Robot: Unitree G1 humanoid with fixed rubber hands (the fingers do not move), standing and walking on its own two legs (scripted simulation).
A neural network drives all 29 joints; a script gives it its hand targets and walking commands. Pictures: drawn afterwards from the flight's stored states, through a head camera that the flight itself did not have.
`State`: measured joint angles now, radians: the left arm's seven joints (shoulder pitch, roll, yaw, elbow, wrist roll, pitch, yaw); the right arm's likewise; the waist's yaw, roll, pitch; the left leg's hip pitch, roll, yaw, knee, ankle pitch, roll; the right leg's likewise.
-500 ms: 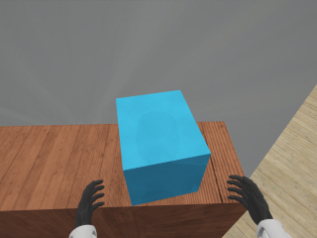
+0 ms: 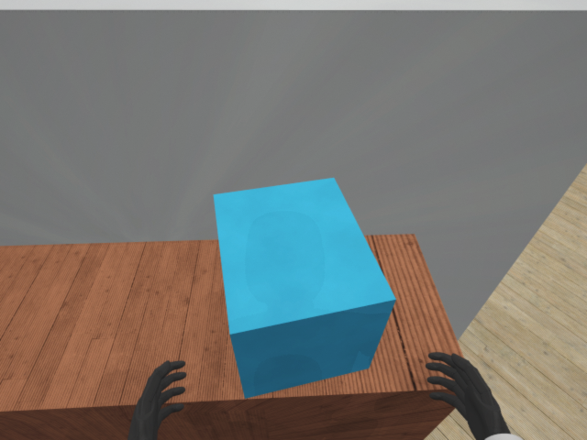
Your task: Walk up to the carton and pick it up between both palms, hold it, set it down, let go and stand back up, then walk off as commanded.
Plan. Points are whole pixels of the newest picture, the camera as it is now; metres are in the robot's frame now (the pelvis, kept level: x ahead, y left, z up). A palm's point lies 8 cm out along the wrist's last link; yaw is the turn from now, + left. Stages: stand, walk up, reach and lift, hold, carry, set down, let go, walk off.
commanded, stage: set down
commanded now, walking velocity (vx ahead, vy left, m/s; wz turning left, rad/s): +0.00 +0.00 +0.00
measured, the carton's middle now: (291, 282) +0.37 +0.03 -0.03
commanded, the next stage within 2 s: let go in 1.06 s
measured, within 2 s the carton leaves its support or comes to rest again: neither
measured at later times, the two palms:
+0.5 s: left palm out of the picture +0.14 +0.23 -0.05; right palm (470, 435) +0.15 -0.21 -0.05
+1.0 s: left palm (122, 439) +0.15 +0.24 -0.06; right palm (451, 439) +0.15 -0.19 -0.07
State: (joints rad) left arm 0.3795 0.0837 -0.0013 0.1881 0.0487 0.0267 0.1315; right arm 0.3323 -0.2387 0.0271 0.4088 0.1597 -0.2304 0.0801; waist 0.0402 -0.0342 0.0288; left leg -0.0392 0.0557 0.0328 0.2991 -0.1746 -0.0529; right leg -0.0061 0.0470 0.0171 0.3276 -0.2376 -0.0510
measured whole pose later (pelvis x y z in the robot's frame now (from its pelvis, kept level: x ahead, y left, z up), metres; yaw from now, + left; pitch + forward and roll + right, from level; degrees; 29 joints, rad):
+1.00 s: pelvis -0.01 +0.02 +0.00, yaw -1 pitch -5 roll +0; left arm 0.25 0.16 0.00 0.39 0.02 0.11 0.02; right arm 0.20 -0.17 -0.02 0.63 0.01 -0.18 0.03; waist 0.04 0.01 0.07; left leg -0.07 0.03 0.05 0.35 -0.19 -0.02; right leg -0.03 0.02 0.02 0.36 -0.23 -0.01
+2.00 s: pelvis -0.02 +0.01 -0.01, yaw +3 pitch -2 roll +0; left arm 0.24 0.32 -0.06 0.50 0.02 -0.12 -0.05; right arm 0.26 -0.36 -0.07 0.78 -0.02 -0.02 0.03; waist -0.01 0.00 0.00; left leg -0.24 0.04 -0.01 0.54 -0.26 -0.03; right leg -0.17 0.02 -0.05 0.53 -0.32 -0.03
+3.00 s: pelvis -0.03 +0.01 -0.01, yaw +5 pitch -3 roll +0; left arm 0.13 0.33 -0.08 0.65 0.01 -0.16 -0.03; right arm 0.18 -0.36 -0.02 0.96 -0.01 -0.01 0.04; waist -0.02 0.00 0.01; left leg -0.23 0.03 -0.05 0.48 -0.20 -0.03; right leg -0.14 0.01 -0.08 0.47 -0.27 -0.03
